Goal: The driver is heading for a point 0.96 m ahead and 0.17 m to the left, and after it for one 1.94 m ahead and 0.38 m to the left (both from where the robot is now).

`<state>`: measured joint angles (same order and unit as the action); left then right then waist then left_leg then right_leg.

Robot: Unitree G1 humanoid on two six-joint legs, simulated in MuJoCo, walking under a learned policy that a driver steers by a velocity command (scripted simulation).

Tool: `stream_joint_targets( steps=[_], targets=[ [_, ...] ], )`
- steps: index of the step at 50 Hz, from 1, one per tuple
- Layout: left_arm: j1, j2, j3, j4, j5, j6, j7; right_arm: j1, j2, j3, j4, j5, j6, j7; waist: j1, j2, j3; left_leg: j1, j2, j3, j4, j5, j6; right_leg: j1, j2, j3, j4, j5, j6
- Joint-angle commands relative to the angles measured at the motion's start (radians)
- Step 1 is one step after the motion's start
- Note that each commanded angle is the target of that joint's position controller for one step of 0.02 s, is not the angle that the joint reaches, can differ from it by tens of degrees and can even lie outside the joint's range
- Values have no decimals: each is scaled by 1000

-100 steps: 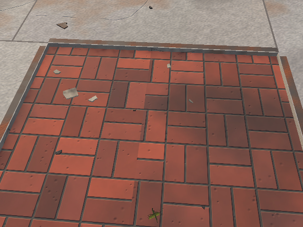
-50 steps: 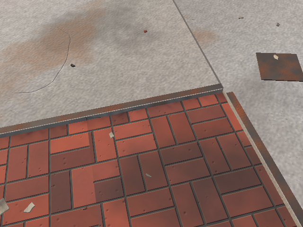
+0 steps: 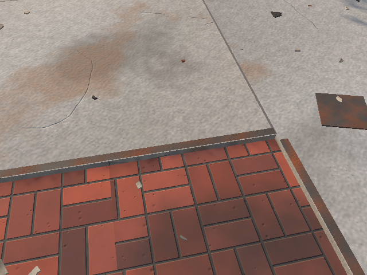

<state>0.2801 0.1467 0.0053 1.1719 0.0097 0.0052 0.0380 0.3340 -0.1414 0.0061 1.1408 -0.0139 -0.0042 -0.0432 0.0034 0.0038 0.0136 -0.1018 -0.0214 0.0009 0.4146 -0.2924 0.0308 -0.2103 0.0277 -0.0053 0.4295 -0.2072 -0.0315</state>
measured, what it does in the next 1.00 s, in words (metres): walks ahead: left foot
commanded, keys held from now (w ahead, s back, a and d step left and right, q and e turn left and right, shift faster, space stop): w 1.00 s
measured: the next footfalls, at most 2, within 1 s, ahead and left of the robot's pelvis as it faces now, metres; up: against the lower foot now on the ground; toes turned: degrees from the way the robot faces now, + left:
left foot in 0.68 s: +0.46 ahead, +0.03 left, +0.00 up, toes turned +4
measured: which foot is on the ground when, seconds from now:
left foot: down 0.00-0.22, up 0.24-0.66, down 0.68-1.00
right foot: down 0.00-0.70, up 0.72-1.00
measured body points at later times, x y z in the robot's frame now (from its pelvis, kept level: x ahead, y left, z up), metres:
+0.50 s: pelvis +0.17 -0.05 +0.00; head +0.19 -0.06 +0.45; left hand +0.07 +0.17 -0.14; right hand +0.28 -0.28 -0.15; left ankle +0.26 +0.08 -0.68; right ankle +0.07 -0.11 -0.74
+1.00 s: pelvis +0.46 -0.02 +0.00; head +0.48 -0.01 +0.45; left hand +0.58 +0.22 -0.14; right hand +0.40 -0.25 -0.14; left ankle +0.42 +0.03 -0.74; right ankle +0.58 -0.18 -0.68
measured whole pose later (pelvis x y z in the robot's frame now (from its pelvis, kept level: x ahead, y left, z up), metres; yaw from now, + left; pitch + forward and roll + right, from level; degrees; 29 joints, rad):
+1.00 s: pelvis +0.46 -0.02 +0.00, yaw +0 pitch +0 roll +1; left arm 0.14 0.19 0.05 0.95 0.03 -0.04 -0.03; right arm 0.44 -0.17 -0.04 1.09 -0.01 -0.10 0.00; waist -0.03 -0.03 0.04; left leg -0.03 -0.10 0.10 0.23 -0.20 0.11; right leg -0.64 -0.12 -0.01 0.90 -0.09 -0.04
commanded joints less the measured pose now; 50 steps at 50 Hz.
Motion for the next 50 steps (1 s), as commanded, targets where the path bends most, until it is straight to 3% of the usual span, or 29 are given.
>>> stream_joint_targets(
  steps=[1, 3, 5, 8, 10, 11, 12, 13, 14, 15, 16, 18, 21, 25, 28, 31, 33, 34, 35, 36, 37, 38, 39, 41, 44, 47, 50],
  targets=[
    [18, 86, 20, -39, 10, 2, -7, 107, -127, -33, -15, -3, 8, 2, -27, 72, 146, -150, 125, -199, -172, -476, 101, -130, -7, 39, 43, -358, -45],
    [-36, 36, 11, -81, 25, -13, -21, 165, -156, -50, -3, -2, 6, 0, -53, 155, 201, -96, 260, -373, -275, -565, 172, -261, 13, -47, 220, -240, -34],
    [-73, 59, 19, -120, 29, -36, -31, 159, -162, -61, -9, -10, -7, 3, -52, 132, 209, -70, 321, -424, -305, -459, 210, -323, -40, -35, 316, -205, -36],
    [-47, 66, 29, -145, 13, -66, -46, 116, -162, -69, -24, -9, -29, 11, -11, 116, 191, -80, 279, -321, -245, -306, 186, -229, -47, -50, 201, -197, -46],
    [124, 48, 37, -88, 0, -77, -45, 53, -155, -71, -46, 1, -36, 15, 71, 75, 154, -255, 190, -199, -126, -222, 143, 103, 18, -96, 31, -96, -47],
    [249, 85, 54, -53, 4, -83, -37, 31, -126, -62, -62, -3, -48, 19, 122, -15, 115, -376, 129, -114, 44, -130, 113, 297, -36, 9, -36, -126, -57],
    [385, 196, 82, -37, 12, -87, -25, 7, -44, -39, -108, 3, -61, 32, 163, -285, 46, -545, -9, 55, 399, -159, 56, 432, -291, 426, -240, -415, -127],
    [438, 216, 87, -7, 7, -71, -27, -20, -111, -57, -135, -23, -62, 41, 149, -285, 61, -635, -27, 37, 620, -266, 61, 377, -404, 667, -314, -487, -200],
    [305, 165, 72, -49, 13, -67, -26, -58, -124, -63, -141, -34, -61, 49, 79, -113, 140, -664, 48, -12, 719, -178, 75, 281, -385, 580, -299, -492, -193],
    [216, 149, 66, -85, 12, -74, -30, -62, -92, -56, -138, -27, -67, 59, 47, -51, 155, -644, 77, -28, 723, -75, 75, 211, -346, 485, -304, -392, -178],
    [168, 136, 60, -104, 10, -83, -30, -52, -77, -55, -132, -19, -72, 66, 17, -31, 146, -606, 99, -28, 696, -3, 67, 180, -305, 393, -319, -272, -159],
    [175, 97, 43, -98, 7, -100, -24, -40, -85, -61, -126, -25, -62, 74, -4, -43, 112, -570, 105, 1, 659, 60, 42, 191, -249, 259, -318, -41, -138],
    [260, 93, 32, -64, 4, -111, -20, -109, -87, -65, -155, -22, -43, 76, -1, -69, 97, -621, 90, 48, 619, 102, 20, 242, -223, 150, -286, 276, -140],
    [277, 91, 20, -63, 7, -114, -18, -316, -68, -50, -239, -11, -38, 77, 25, -84, 134, -591, 59, 105, 389, 186, 7, 192, -189, 70, -292, 445, -140],
    [295, 110, 21, -54, 6, -118, -13, -392, -70, -42, -274, -3, -38, 75, 35, -103, 141, -486, 28, 140, 229, 232, 33, 195, -200, 45, -293, 546, -138],
    [261, 139, 28, -55, 9, -123, -9, -318, -110, -58, -268, -2, -46, 60, -21, -103, 87, -342, -17, 146, 174, 196, 94, 266, -227, 17, -168, 865, -125],
    [229, 164, 36, -61, 11, -116, -8, -69, -152, -84, -189, -2, -60, 45, -126, -92, -45, -97, -57, 140, 113, 175, 133, 278, -214, -8, 127, 975, -105],
    [223, 160, 36, -68, 6, -113, -12, 82, -190, -102, -144, -17, -67, 36, -185, -65, -120, 119, 16, 64, 75, 140, 160, 143, -181, -24, 351, 774, -96],
    [279, 76, 20, -96, -10, -110, -23, 200, -287, -127, -133, -41, -69, 30, -174, 92, -246, 353, 300, -312, 37, -51, 241, -108, -74, -74, 720, 253, -74],
    [327, 74, 32, -96, -19, -105, -36, 144, -288, -129, -138, -20, -55, 45, -118, 191, -296, 411, 436, -754, -158, -149, 352, -346, 69, 15, 981, -294, -65],
    [215, 123, 44, -127, 0, -100, -34, 5, -243, -117, -158, 2, -54, 50, -69, 76, -125, 265, 390, -629, -200, -268, 309, -434, -21, 68, 992, -195, -84],
    [127, 128, 47, -153, 8, -104, -39, -74, -171, -98, -174, 9, -62, 54, -55, 12, -20, 110, 358, -491, -233, -208, 277, -427, -60, 60, 932, -107, -85],
    [107, 104, 47, -156, 10, -103, -41, -98, -129, -85, -168, 2, -72, 54, -19, -24, 35, 0, 314, -390, -259, -85, 242, -377, -92, 59, 865, -69, -83],
    [141, 62, 43, -147, 31, -78, -48, -64, -85, -65, -137, -1, -91, 44, 30, -1, 43, -106, 250, -244, -272, 95, 200, -276, -120, 56, 775, -57, -61],
    [81, 62, 46, -176, 33, -53, -56, 14, -124, -66, -110, -1, -109, 40, 40, 21, 61, -112, 220, -152, -291, 231, 198, -324, -132, 20, 691, -15, -34],
    [-76, 84, 47, -235, 28, -45, -63, 75, -139, -63, -103, 2, -108, 42, 9, 29, 95, -62, 197, -103, -318, 295, 184, -434, -148, -14, 551, 98, -7],
    [-205, 74, 39, -280, 16, -49, -68, 130, -132, -56, -96, 4, -107, 42, -26, 40, 101, -14, 170, -51, -307, 424, 154, -430, -126, -52, 364, 193, 7]
  ],
)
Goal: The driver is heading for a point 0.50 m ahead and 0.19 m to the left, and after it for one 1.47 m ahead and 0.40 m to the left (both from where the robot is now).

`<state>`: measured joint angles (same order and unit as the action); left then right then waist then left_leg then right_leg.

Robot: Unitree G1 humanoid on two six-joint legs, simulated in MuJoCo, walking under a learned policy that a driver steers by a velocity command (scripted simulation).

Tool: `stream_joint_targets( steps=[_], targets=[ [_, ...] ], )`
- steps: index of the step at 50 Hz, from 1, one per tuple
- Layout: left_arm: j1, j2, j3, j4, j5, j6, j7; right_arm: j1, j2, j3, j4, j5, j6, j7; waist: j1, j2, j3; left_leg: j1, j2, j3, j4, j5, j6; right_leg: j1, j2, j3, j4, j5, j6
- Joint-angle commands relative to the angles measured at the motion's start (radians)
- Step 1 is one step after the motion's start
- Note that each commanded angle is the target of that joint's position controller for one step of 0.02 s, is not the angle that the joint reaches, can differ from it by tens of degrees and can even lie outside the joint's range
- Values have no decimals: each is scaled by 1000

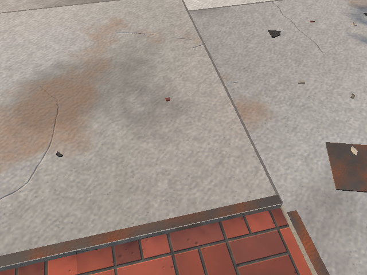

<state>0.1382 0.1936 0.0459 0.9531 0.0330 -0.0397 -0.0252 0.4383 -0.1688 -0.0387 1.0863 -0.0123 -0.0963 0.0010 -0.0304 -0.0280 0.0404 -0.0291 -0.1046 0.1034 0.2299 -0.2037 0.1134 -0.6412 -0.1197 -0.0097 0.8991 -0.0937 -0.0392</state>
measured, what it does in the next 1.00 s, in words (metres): walks ahead, turning left: right foot, then left foot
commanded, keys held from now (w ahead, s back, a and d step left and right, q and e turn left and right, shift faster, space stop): w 0.06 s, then w+q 0.86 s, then w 0.08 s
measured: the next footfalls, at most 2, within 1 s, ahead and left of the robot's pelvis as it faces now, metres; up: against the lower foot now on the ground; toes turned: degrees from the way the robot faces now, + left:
right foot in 0.22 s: +0.32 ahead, -0.12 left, +0.00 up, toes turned +0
left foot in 0.70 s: +0.53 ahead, +0.13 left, +0.00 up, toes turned +27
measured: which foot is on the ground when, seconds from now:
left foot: down 0.00-0.22, up 0.24-0.68, down 0.70-1.00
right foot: up 0.00-0.20, down 0.22-0.78, up 0.80-1.00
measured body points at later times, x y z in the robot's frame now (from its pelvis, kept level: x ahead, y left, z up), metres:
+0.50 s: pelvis +0.29 -0.04 +0.00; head +0.31 -0.05 +0.45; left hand +0.24 +0.21 -0.14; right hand +0.42 -0.28 -0.14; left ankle +0.31 +0.11 -0.66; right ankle +0.28 -0.12 -0.75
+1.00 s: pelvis +0.53 +0.08 +0.00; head +0.55 +0.10 +0.44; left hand +0.54 +0.37 -0.12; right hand +0.68 -0.15 -0.13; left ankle +0.49 +0.11 -0.75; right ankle +0.64 -0.05 -0.63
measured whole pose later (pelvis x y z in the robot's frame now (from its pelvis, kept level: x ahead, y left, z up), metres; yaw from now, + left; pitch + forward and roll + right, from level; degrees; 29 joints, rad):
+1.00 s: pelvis +0.53 +0.08 +0.00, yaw +29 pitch +1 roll +0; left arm 0.14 0.23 0.05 0.78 0.05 -0.04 -0.02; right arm 0.34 -0.25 -0.07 0.93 -0.01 -0.05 0.00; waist -0.02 -0.03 0.04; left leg -0.15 -0.14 0.01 0.36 -0.22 0.14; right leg -0.69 -0.14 0.01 1.28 -0.30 0.03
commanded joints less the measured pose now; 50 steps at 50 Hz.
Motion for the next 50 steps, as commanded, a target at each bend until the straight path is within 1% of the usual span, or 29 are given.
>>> stream_joint_targets(
  steps=[1, 4, 6, 8, 10, 11, 12, 13, 14, 15, 16, 18, 21, 23, 28, 32, 35, 36, 37, 38, 39, 40, 41, 42, 43, 45, 46, 48, 50],
  targets=[
    [-97, 21, -5, -72, -11, -6, -6, 49, -105, -9, -36, 2, -15, -4, -4, 79, 71, -63, 251, -142, -116, 372, 64, 11, 33, -60, -157, 103, 14],
    [-186, 26, -8, -102, -14, -10, -5, 114, -105, -7, -16, -1, -14, -11, -37, 90, 72, 38, 270, -148, -86, 456, 64, 12, 60, -80, -256, 115, 1],
    [-220, 39, -5, -123, -13, -17, -3, 129, -115, -8, -8, -9, -9, -17, -39, 93, 75, 119, 296, -175, -39, 536, 82, -5, 72, -70, -295, 71, -11],
    [-194, 57, 0, -129, -15, -30, 1, 98, -136, -13, -15, -15, -6, -23, -7, 99, 59, 157, 313, -188, 33, 671, 82, 55, 94, -64, -341, -6, -32],
    [-16, 94, 19, -79, -15, -46, 16, 55, -159, -20, -26, -15, -5, -21, 72, 107, -30, 130, 289, -180, 220, 858, 56, 297, 151, -79, -408, -60, -61],
    [153, 128, 34, -31, -1, -59, 27, 31, -153, -18, -35, -4, -5, -17, 148, 82, -123, 20, 249, -154, 409, 752, 37, 544, 117, -50, -459, 4, -88],
    [309, 223, 60, -15, 30, -66, 42, 39, -95, -3, -78, 23, -8, -9, 184, -26, -268, -237, 172, -114, 711, 399, 10, 842, -131, 219, -469, -91, -145],
    [313, 284, 77, -21, 33, -55, 31, 158, -29, 4, -82, 53, 2, -14, 126, -203, -389, -510, 28, -80, 1011, -336, -12, 1012, -368, 612, -558, -85, -257],
    [228, 199, 62, -38, 7, -42, 25, 75, -135, -26, -79, 21, 15, -20, 107, -37, -293, -566, 98, -165, 1071, -260, 4, 895, -307, 579, -596, -184, -223],
    [135, 133, 42, -50, -3, -45, 23, -3, -119, -29, -101, 12, 15, -15, 78, -6, -141, -578, 134, -166, 1038, -167, 1, 732, -270, 420, -638, -172, -185],
    [92, 95, 32, -52, -2, -52, 22, -35, -90, -27, -108, 7, 18, -10, 57, 6, -71, -557, 167, -162, 997, -114, -2, 626, -226, 310, -678, -119, -152],
    [103, 54, 20, -28, -9, -62, 34, -32, -68, -33, -112, -17, 44, 7, 16, -36, -21, -507, 193, -150, 955, -80, -17, 512, -165, 156, -717, -29, -107],
    [165, 69, 22, -3, -21, -85, 38, -79, -42, -35, -144, -21, 72, 24, -2, -43, -7, -554, 204, -127, 934, -22, -31, 502, -153, 43, -741, 93, -101],
    [189, 83, 24, 3, -18, -91, 39, -152, -45, -34, -174, -23, 81, 32, 2, -41, 11, -619, 215, -112, 901, 48, -40, 512, -144, -21, -754, 134, -99],
    [234, 94, 20, 13, -15, -92, 42, -355, -46, -19, -257, -18, 78, 54, 32, -41, 56, -613, 196, -45, 600, 210, -50, 531, -108, -161, -756, 240, -86],
    [309, 128, 27, 31, -11, -80, 54, -449, -59, -14, -304, -26, 78, 59, 57, -42, 63, -596, 172, 22, 479, 152, -7, 670, -160, -207, -710, 372, -88],
    [302, 162, 36, 26, -6, -59, 62, -396, -84, -26, -302, -30, 81, 50, 19, -71, 11, -483, 90, 76, 448, 4, 48, 748, -172, -262, -527, 792, -74],
    [294, 181, 41, 20, -5, -49, 62, -323, -100, -35, -284, -30, 80, 45, -12, -79, -32, -402, 52, 86, 435, -46, 69, 752, -172, -271, -401, 888, -73],
    [309, 190, 44, 13, -10, -36, 58, -241, -124, -49, -256, -32, 75, 40, -32, -50, -90, -272, 4, 106, 388, -69, 89, 721, -164, -271, -225, 895, -72],
    [296, 205, 47, 2, -20, -30, 50, -119, -155, -68, -219, -39, 66, 31, -98, -19, -155, -60, 4, 54, 268, -10, 118, 594, -145, -282, 5, 708, -41],
    [287, 137, 34, -35, -15, -31, 45, -59, -250, -96, -206, -44, 59, 19, -100, 101, -219, 169, 243, -261, 238, -49, 174, 315, -76, -254, 309, 4, -7],
    [253, 95, 28, -133, -34, -41, 29, -54, -353, -112, -232, -32, 70, 18, -61, 250, -289, 351, 478, -823, 85, 40, 343, -48, 131, -118, 618, -468, 50],
    [97, 139, 31, -159, -20, -53, 25, -28, -322, -106, -216, -14, 81, 7, -99, 60, -187, 286, 452, -711, 42, 83, 310, -170, 67, 11, 623, -352, 43],
    [89, 117, 24, -172, -27, -66, 23, -69, -274, -93, -209, -6, 78, -2, -60, 58, -98, 183, 424, -597, 50, 130, 272, -182, 32, 13, 572, -277, 34],
    [113, 114, 23, -152, -22, -69, 25, -120, -224, -79, -214, -7, 70, -2, -10, -12, -43, 65, 367, -506, 38, 227, 222, -125, 4, 14, 497, -243, 34],
    [153, 107, 22, -150, 8, -34, 17, -187, -180, -60, -235, 5, 54, -9, 56, 3, -36, -82, 284, -388, 15, 314, 185, -12, -16, 22, 421, -226, 53],
    [153, 98, 22, -159, 14, -15, 13, -172, -180, -57, -234, 9, 42, -8, 64, 26, -45, -104, 264, -372, 16, 358, 190, -8, -8, 10, 435, -234, 63],
    [121, 81, 16, -180, 17, 8, 8, -124, -201, -58, -221, 10, 25, -6, 62, 47, -41, -105, 245, -336, -1, 406, 187, -74, -10, -16, 440, -212, 71],
    [30, 85, 9, -223, 21, 17, 5, -73, -197, -54, -211, 8, 21, -4, 41, 48, -12, -102, 230, -320, -31, 380, 166, -146, -24, -32, 376, -163, 76]
  ],
)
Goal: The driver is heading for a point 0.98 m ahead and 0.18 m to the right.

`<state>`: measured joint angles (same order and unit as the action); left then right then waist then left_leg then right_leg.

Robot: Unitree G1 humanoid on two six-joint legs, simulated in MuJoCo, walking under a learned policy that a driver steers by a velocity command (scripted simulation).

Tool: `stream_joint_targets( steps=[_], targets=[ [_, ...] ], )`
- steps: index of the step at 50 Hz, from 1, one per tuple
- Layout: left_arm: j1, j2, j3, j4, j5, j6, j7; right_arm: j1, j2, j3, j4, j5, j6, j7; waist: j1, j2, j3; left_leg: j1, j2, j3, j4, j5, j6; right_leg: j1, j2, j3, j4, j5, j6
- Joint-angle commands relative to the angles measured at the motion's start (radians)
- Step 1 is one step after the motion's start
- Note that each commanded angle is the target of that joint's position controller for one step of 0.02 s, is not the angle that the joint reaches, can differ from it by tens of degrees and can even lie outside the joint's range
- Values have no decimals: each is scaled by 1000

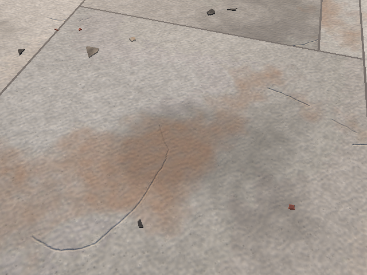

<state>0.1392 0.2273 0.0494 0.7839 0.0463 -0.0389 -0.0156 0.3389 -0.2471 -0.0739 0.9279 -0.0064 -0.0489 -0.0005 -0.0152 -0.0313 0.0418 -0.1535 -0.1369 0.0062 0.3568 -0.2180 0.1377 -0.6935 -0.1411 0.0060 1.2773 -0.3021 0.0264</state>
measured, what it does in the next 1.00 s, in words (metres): climbs: right foot 0.03 m higher, then left foot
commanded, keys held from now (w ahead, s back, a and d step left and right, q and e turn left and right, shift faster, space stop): w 0.86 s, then w+e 0.14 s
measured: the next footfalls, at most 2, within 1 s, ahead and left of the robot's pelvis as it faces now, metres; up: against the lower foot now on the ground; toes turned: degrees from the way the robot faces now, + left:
right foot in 0.26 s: +0.33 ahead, -0.12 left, +0.03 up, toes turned -1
left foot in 0.80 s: +0.61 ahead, +0.09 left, +0.03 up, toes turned +7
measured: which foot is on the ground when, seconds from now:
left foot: down 0.00-0.26, up 0.28-0.78, down 0.80-1.00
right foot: up 0.00-0.24, down 0.26-0.82, up 0.84-1.00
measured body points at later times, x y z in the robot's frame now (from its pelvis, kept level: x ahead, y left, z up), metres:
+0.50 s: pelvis +0.28 -0.05 +0.03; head +0.29 -0.06 +0.48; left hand +0.29 +0.21 -0.10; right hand +0.40 -0.29 -0.10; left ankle +0.29 +0.09 -0.62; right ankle +0.29 -0.12 -0.71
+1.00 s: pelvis +0.55 +0.03 +0.03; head +0.57 +0.04 +0.48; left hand +0.60 +0.28 -0.11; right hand +0.63 -0.23 -0.09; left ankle +0.57 +0.09 -0.71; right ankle +0.52 -0.12 -0.62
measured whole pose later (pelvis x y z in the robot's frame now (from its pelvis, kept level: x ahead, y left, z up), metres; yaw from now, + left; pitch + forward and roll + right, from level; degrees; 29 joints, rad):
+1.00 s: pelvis +0.55 +0.03 +0.03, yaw +1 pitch +0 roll +0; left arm 0.30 0.25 0.05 0.90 0.02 -0.04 -0.02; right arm 0.28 -0.22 -0.05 0.88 -0.02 -0.09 0.00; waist 0.00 -0.04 0.03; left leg -0.20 -0.04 0.13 0.35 -0.17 0.09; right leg -0.47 -0.04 0.02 1.11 -0.28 -0.06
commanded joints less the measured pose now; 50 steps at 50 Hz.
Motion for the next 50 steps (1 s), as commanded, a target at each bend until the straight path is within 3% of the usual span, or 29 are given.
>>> stream_joint_targets(
  steps=[1, 3, 8, 9, 11, 12, 13, 14, 15, 16, 17, 18, 20, 23, 26, 29, 32, 35, 38, 39, 40, 41, 42, 43, 44, 45, 47, 50],
  targets=[
    [-5, 51, 0, -68, 9, 18, -7, 39, -112, -14, -56, -1, -26, -2, 15, 54, -5, 15, 255, -206, -173, 398, 130, -91, -3, -61, -69, 67, 11],
    [-71, 44, -9, -92, 3, 19, -13, 76, -97, -6, -54, -3, -26, -1, -11, 70, 8, 43, 244, -183, -180, 468, 107, -77, 9, -79, -198, 120, 2],
    [-190, 41, -25, -155, -13, 10, -16, 157, -119, 0, -28, -7, -27, -5, -56, 105, 6, 235, 303, -173, -162, 686, 88, -53, 65, -112, -425, 159, -62],
    [-176, 48, -23, -159, -15, 7, -14, 151, -122, 2, -27, -11, -27, -6, -42, 112, 3, 256, 316, -164, -142, 773, 79, -16, 84, -120, -454, 126, -83],
    [-52, 74, -11, -129, -20, 2, 0, 104, -137, 3, -33, -21, -33, -9, 28, 135, -54, 246, 311, -121, -14, 1080, 40, 183, 161, -142, -517, 27, -125],
    [74, 98, 2, -94, -27, -5, 10, 93, -155, -2, -32, -26, -34, -9, 84, 143, -109, 252, 306, -118, 125, 1169, 29, 306, 200, -138, -568, -1, -144],
    [232, 118, 14, -48, -24, -16, 18, 54, -167, -6, -39, -16, -36, -7, 174, 121, -174, 170, 277, -91, 328, 1057, 9, 514, 183, -98, -692, 83, -165],
    [364, 230, 46, -21, 3, -27, 28, 83, -98, 12, -82, 12, -42, 0, 193, -30, -302, -60, 183, -48, 656, 651, -29, 781, -63, 237, -808, -85, -236],
    [347, 292, 62, -8, 2, -19, 16, 166, -48, 14, -98, 13, -43, 10, 111, -257, -340, -345, -16, -55, 934, -240, -51, 884, -272, 760, -1011, -70, -347],
    [227, 215, 46, -20, -28, -14, 6, 124, -95, 5, -85, -26, -36, 8, 65, -90, -214, -427, 53, -158, 1056, -191, -31, 750, -246, 762, -1025, -180, -345],
    [140, 138, 29, -28, -31, -14, 3, 62, -96, 2, -104, -26, -34, 11, 35, 3, -76, -456, 105, -127, 1046, -128, -30, 606, -222, 581, -1035, -206, -323],
    [111, 92, 16, -19, -28, -21, 0, 18, -79, 7, -118, -23, -32, 15, 20, 44, -16, -450, 145, -105, 979, -96, -27, 522, -164, 448, -1070, -156, -286],
    [113, 54, 5, 17, -28, -40, 3, 41, -45, 16, -118, -26, -11, 25, -26, -7, 8, -382, 183, -98, 897, -63, -43, 436, -80, 263, -1105, 13, -230],
    [182, 79, 12, 53, -31, -63, 3, 25, -39, 20, -122, -28, 7, 33, -23, -18, -6, -408, 204, -47, 815, -15, -71, 471, -54, 152, -1143, 193, -242],
    [246, 100, 17, 82, -40, -69, 4, -108, -38, 25, -166, -32, 10, 34, 5, -17, 15, -518, 242, -6, 683, 78, -104, 544, -41, 95, -1178, 280, -246],
    [284, 105, 17, 95, -43, -66, 4, -227, -19, 36, -199, -27, 8, 37, 40, -27, 20, -522, 239, 30, 478, 159, -130, 599, -16, 44, -1175, 344, -230],
    [326, 119, 19, 112, -40, -65, 7, -313, -8, 44, -221, -22, 5, 39, 72, -38, 25, -484, 217, 58, 324, 205, -132, 654, -28, 22, -1156, 414, -221],
    [349, 127, 19, 129, -32, -60, 13, -355, -23, 40, -238, -21, -1, 36, 78, -44, 32, -454, 198, 64, 243, 171, -105, 727, -65, 25, -1112, 501, -215],
    [317, 148, 24, 136, -28, -54, 21, -298, -46, 28, -228, -25, -11, 28, 33, -55, 11, -341, 156, 72, 178, 67, -56, 775, -90, 18, -1002, 726, -195],
    [301, 157, 26, 138, -28, -50, 22, -203, -59, 19, -197, -29, -17, 21, -11, -51, -38, -226, 123, 83, 137, 51, -36, 776, -77, 1, -888, 839, -181],
    [292, 149, 22, 137, -31, -45, 22, -42, -83, 6, -141, -40, -28, 12, -79, -13, -129, -17, 114, 82, 85, 86, -7, 713, -33, -39, -701, 823, -160],
    [285, 114, 9, 103, -38, -45, 22, 138, -158, -15, -107, -64, -37, -1, -142, 79, -259, 244, 314, -130, 76, -2, 45, 518, 13, -74, -416, 519, -138],
    [402, 13, -10, 80, -70, -45, 13, 167, -261, -41, -97, -65, -32, -2, -77, 332, -344, 471, 576, -620, -41, -57, 175, 156, 208, -98, -76, -174, -97],
    [340, 118, 15, 95, -39, -38, 20, 100, -205, -34, -108, -23, -21, 4, -74, 174, -288, 400, 537, -651, -82, -83, 164, 65, 166, 40, 6, -189, -113],
    [267, 115, 17, 78, -41, -41, 14, 6, -140, -15, -119, -18, -22, 6, -42, 108, -152, 268, 502, -471, -91, -56, 132, 42, 122, 55, -5, -99, -119],
    [239, 95, 11, 77, -45, -44, 10, -41, -89, 0, -121, -21, -30, 10, -20, 68, -91, 156, 457, -356, -132, 34, 96, 76, 89, 57, -61, -34, -118],
    [255, 77, 11, 94, -23, -18, -1, -66, -43, 14, -104, -15, -45, 3, 24, 103, -42, 36, 383, -196, -188, 107, 29, 152, 57, 55, -138, 15, -100],
    [239, 58, 13, 93, -19, 11, -17, -16, -65, 10, -74, -7, -69, -1, 40, 98, -23, 17, 372, -95, -229, 209, 19, 130, 57, 46, -151, 76, -81]
  ],
)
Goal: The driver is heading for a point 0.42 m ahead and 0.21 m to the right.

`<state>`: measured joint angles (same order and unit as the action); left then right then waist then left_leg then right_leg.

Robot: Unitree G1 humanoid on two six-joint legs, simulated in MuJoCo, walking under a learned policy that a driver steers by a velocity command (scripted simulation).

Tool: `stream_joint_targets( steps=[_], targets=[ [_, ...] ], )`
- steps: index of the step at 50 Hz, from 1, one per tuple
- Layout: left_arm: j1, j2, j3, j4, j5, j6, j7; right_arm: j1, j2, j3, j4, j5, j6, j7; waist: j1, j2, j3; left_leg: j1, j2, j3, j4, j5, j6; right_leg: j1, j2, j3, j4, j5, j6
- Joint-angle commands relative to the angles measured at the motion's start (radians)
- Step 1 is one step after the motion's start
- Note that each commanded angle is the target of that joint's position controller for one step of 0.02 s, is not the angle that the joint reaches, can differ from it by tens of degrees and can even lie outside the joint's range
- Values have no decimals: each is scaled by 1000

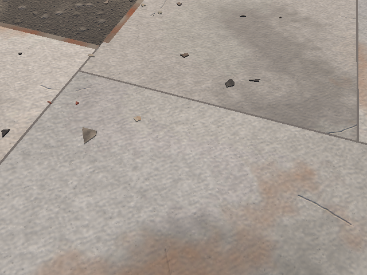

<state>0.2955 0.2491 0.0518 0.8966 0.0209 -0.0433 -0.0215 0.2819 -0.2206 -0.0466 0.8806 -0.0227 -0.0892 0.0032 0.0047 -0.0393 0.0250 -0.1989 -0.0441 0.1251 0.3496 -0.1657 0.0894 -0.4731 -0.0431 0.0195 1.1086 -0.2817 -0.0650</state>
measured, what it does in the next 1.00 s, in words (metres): walks ahead, turning right: right foot, then left foot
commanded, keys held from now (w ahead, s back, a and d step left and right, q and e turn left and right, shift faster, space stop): w+e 0.46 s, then no key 0.54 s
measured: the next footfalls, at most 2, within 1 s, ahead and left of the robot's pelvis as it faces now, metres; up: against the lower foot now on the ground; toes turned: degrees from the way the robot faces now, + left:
right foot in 0.38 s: +0.34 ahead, -0.12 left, +0.00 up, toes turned -17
left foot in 0.86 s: +0.57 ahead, -0.04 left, +0.00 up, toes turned -19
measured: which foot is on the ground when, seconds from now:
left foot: down 0.00-0.36, up 0.38-0.84, down 0.86-1.00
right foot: up 0.00-0.36, down 0.38-0.88, up 0.90-1.00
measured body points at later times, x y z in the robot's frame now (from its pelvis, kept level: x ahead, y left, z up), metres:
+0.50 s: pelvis +0.26 -0.06 -0.02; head +0.29 -0.07 +0.43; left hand +0.44 +0.18 -0.14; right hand +0.26 -0.32 -0.15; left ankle +0.18 +0.09 -0.64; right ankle +0.30 -0.11 -0.74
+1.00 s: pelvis +0.43 -0.07 -0.01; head +0.46 -0.07 +0.44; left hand +0.58 +0.14 -0.16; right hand +0.43 -0.34 -0.14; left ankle +0.54 -0.03 -0.74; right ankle +0.32 -0.14 -0.70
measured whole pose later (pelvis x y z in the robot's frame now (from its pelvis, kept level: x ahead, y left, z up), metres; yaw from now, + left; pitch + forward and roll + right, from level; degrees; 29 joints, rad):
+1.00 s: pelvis +0.43 -0.07 -0.01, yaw -22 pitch -1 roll -1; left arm 0.24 0.24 0.03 0.94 0.01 0.01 0.02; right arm 0.21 -0.20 0.00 0.88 -0.02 -0.03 -0.02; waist 0.01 -0.03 0.07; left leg -0.32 -0.02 0.07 0.45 -0.12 0.07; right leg -0.25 0.09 0.06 0.87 -0.54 -0.04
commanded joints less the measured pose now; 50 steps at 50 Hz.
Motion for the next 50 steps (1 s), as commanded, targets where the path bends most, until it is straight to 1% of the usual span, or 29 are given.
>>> stream_joint_targets(
  steps=[1, 5, 8, 11, 13, 16, 17, 18, 19, 20, 21, 22, 23, 24, 25, 26, 29, 34, 38, 40, 42, 43, 44, 45, 46, 47, 48, 49, 50],
  targets=[
    [50, 35, 11, -28, 6, 20, -15, 53, -100, -20, -20, 10, -32, -5, 17, 101, 7, 69, 276, -182, -235, 162, 64, -129, -48, 31, 5, 91, 15],
    [-84, 30, 10, -71, 4, 25, -21, 102, -95, -17, 4, 7, -31, -8, -6, 94, 50, 112, 257, -77, -248, 244, 47, -235, -50, 12, -114, 221, 30],
    [-180, 12, -2, -104, 5, 20, -27, 121, -97, -14, 18, 8, -30, -14, -25, 98, 66, 144, 246, -2, -235, 332, 30, -217, -38, -45, -276, 301, 28],
    [-270, 2, -13, -143, 9, 18, -34, 176, -105, -15, 46, 7, -24, -25, -53, 97, 85, 227, 268, 44, -209, 433, 25, -206, -25, -111, -403, 303, 3],
    [-292, 5, -13, -160, 11, 16, -36, 192, -115, -16, 60, 4, -15, -33, -52, 102, 83, 291, 285, 73, -159, 557, 19, -181, -1, -144, -459, 251, -26],
    [-205, 33, 1, -146, 15, 19, -28, 162, -157, -25, 61, -1, 0, -45, 3, 147, 13, 353, 302, 118, 38, 978, 8, -39, 86, -198, -481, 102, -91],
    [-126, 51, 12, -127, 15, 17, -23, 148, -173, -30, 58, -4, 10, -45, 39, 151, -35, 350, 306, 124, 173, 1037, 13, 48, 119, -202, -497, 51, -118],
    [-14, 78, 28, -94, 19, 10, -17, 138, -186, -34, 50, -2, 19, -43, 89, 138, -100, 295, 303, 126, 360, 962, 10, 197, 143, -182, -554, 43, -148],
    [136, 141, 56, -54, 33, 4, -5, 110, -183, -33, 26, 3, 19, -37, 166, 68, -180, 106, 275, 134, 639, 695, -16, 437, 64, -42, -630, 21, -200],
    [121, 258, 86, -63, 33, 8, 8, 157, -56, -9, -38, 11, 12, -15, 82, -164, -249, -341, 89, 108, 1009, -258, -70, 751, -248, 456, -658, 84, -346],
    [147, 267, 90, -71, -4, 21, 7, 47, -128, -22, -81, 8, 0, -8, 125, -76, -300, -514, 3, -123, 1154, -357, -80, 792, -302, 743, -802, 77, -413],
    [87, 233, 82, -65, -10, 26, 17, -29, -123, -16, -108, 12, -15, -3, 101, -11, -147, -601, 83, -173, 1109, -244, -70, 692, -286, 572, -828, 113, -370],
    [43, 174, 68, -66, -16, 23, 19, -26, -126, -13, -107, 14, -26, -3, 60, 55, -70, -550, 120, -164, 1005, -171, -70, 553, -248, 473, -849, 206, -320],
    [-13, 133, 54, -73, -14, 16, 22, -5, -123, -15, -88, 10, -18, -7, 9, 95, -11, -478, 142, -156, 932, -154, -80, 437, -200, 364, -855, 404, -274],
    [-41, 108, 44, -79, -20, 7, 25, 27, -116, -13, -81, -7, 4, -9, -25, 92, -8, -395, 149, -154, 890, -161, -97, 358, -164, 275, -852, 589, -255],
    [-47, 100, 37, -80, -21, -6, 22, 56, -104, -12, -71, -16, 26, -9, -42, 82, -23, -338, 149, -149, 852, -170, -108, 320, -143, 215, -843, 724, -239],
    [1, 134, 38, -58, -17, -27, 18, 56, -78, -7, -75, -14, 57, -4, -51, 36, -43, -315, 125, -110, 734, -107, -122, 304, -91, 109, -823, 984, -197],
    [47, 121, 23, -42, -17, -11, 27, -81, -77, 4, -112, -3, 67, -2, 7, -37, -53, -331, 103, -81, 493, 68, -110, 381, -47, 53, -801, 994, -92],
    [74, 115, 13, -22, -6, -2, 40, -131, -86, 9, -114, 3, 60, -11, 40, -43, -51, -299, 77, -82, 351, 96, -86, 466, -79, 73, -761, 976, -83],
    [62, 117, 11, -14, -1, 3, 46, -108, -96, 7, -100, 1, 53, -17, 31, -44, -38, -250, 58, -86, 291, 34, -65, 479, -101, 97, -713, 993, -89],
    [28, 121, 9, -9, -10, 2, 52, -9, -106, 1, -60, -2, 41, -28, -20, -32, -40, -132, 39, -91, 151, 47, -32, 479, -100, 118, -615, 999, -78],
    [6, 122, 7, -11, -21, -3, 53, 65, -110, 0, -34, -8, 27, -34, -65, 3, -64, 6, 71, -121, 32, 261, -13, 436, -70, 106, -525, 906, -51],
    [43, 91, -5, -31, -24, -13, 51, 132, -173, -9, -22, -13, 15, -40, -54, 111, -157, 206, 247, -278, 88, 774, 35, 330, -7, 83, -385, 557, -19],
    [192, 33, -13, 11, -47, 3, 48, 112, -187, -11, -23, 8, 29, -38, -8, 273, -263, 315, 448, -481, 114, 1095, 233, 217, 134, 35, -192, -152, 16],
    [143, 87, -4, 29, -20, 28, 52, 79, -124, 9, -32, 27, 37, -24, -19, 184, -243, 220, 452, -524, 56, 932, 263, 186, 142, 68, -115, -379, 14],
    [89, 88, 0, 30, -6, 41, 50, 22, -106, 17, -36, 20, 40, -21, -6, 129, -143, 119, 406, -463, 8, 736, 241, 168, 126, 88, -85, -360, 20],
    [59, 74, -3, 33, 0, 49, 47, -33, -86, 26, -40, 10, 46, -25, 13, 97, -93, 42, 357, -409, -36, 554, 199, 176, 103, 90, -115, -314, 30],
    [45, 61, -7, 38, -1, 61, 44, -71, -78, 33, -38, 6, 52, -33, 32, 120, -50, -35, 311, -348, -80, 418, 155, 210, 79, 83, -190, -269, 42],
    [59, 47, -13, 49, 1, 71, 42, -95, -84, 33, -31, 3, 58, -37, 49, 164, -38, -77, 262, -298, -102, 310, 119, 252, 73, 58, -267, -239, 57]
  ],
)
